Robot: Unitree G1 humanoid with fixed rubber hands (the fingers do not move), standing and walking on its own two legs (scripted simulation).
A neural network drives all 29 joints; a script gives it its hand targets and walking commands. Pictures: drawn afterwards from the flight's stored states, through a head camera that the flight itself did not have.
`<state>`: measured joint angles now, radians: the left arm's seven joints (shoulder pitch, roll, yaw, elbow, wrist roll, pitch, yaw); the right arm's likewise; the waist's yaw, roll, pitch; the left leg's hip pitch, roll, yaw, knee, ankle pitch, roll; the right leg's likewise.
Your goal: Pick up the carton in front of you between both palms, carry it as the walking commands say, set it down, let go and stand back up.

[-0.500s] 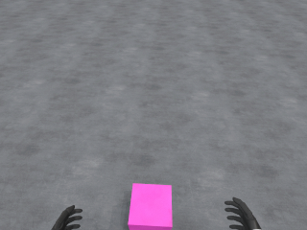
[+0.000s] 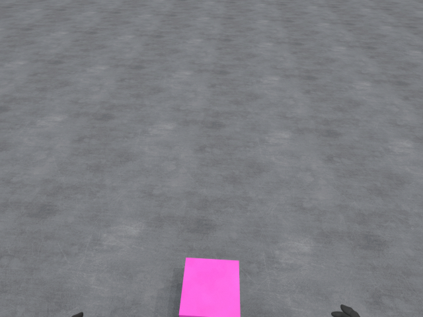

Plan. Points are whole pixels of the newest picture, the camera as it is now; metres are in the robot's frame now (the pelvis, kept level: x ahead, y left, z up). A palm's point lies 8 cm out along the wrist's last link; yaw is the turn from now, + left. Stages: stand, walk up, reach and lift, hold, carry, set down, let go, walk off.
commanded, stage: stand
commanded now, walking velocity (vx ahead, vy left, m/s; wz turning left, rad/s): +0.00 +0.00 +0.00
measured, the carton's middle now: (210, 296) +0.38 -0.01 -0.65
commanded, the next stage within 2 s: none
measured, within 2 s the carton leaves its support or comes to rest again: neither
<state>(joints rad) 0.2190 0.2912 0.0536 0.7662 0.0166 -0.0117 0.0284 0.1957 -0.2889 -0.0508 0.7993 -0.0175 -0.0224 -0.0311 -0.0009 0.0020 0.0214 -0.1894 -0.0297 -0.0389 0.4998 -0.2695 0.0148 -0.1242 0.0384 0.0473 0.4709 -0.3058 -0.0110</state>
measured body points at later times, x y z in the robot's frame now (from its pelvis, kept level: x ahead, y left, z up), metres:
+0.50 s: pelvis -0.02 +0.00 +0.00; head -0.03 +0.00 +0.45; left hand +0.08 +0.29 -0.11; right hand +0.09 -0.29 -0.11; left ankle +0.00 +0.11 -0.74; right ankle -0.03 -0.11 -0.74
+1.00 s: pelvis -0.03 +0.00 +0.01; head -0.03 +0.00 +0.46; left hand +0.06 +0.30 -0.11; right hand +0.07 -0.29 -0.11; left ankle +0.00 +0.11 -0.74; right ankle -0.03 -0.11 -0.74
